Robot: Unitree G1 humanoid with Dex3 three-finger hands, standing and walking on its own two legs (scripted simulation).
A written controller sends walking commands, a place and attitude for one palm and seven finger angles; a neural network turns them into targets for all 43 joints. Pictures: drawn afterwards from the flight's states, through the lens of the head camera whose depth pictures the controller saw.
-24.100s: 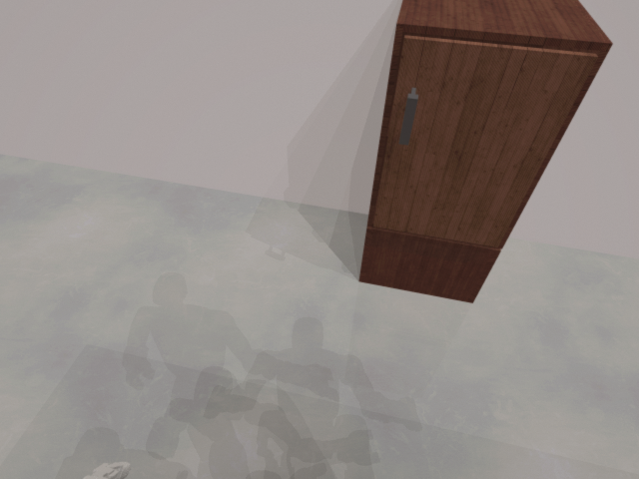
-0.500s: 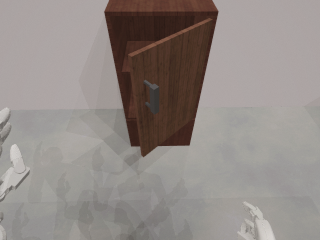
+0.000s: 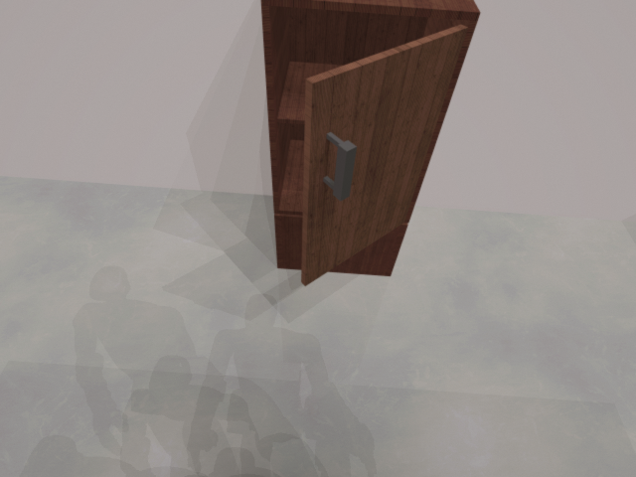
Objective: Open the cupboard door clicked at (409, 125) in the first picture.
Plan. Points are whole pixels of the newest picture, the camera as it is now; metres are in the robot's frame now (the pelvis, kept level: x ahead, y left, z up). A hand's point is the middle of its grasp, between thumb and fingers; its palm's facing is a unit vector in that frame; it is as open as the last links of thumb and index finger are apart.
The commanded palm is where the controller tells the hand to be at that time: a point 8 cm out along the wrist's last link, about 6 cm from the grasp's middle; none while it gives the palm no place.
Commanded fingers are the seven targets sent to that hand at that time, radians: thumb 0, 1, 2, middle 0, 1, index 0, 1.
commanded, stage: let the arm hang, fingers relaxed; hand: left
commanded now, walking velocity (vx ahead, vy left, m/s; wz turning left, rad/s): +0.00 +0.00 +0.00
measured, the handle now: (336, 166) +0.65 +0.01 -0.01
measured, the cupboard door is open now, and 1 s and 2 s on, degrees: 42 42 42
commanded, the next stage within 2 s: look to check the result in 0.62 s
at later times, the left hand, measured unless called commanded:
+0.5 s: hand out of the picture +0.03 +0.21 -0.16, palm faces +0.06 -0.96 -0.26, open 7.4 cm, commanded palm none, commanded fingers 0.00 0.90 0.90 -0.20 -0.30 -0.20 -0.30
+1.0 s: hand out of the picture +0.08 +0.22 -0.16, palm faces +0.04 -0.96 -0.28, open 7.4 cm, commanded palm none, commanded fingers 0.00 0.90 0.90 -0.20 -0.30 -0.20 -0.30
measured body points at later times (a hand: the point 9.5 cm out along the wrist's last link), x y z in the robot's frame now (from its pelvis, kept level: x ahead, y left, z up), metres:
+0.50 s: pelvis +0.00 +0.01 +0.00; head -0.01 -0.01 +0.45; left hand +0.03 +0.26 -0.14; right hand +0.03 -0.23 -0.16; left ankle +0.05 +0.12 -0.73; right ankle +0.06 -0.09 -0.74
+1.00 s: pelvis +0.05 +0.00 +0.01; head +0.08 -0.01 +0.46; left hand +0.08 +0.27 -0.14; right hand +0.08 -0.24 -0.15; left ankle +0.05 +0.12 -0.74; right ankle +0.06 -0.09 -0.74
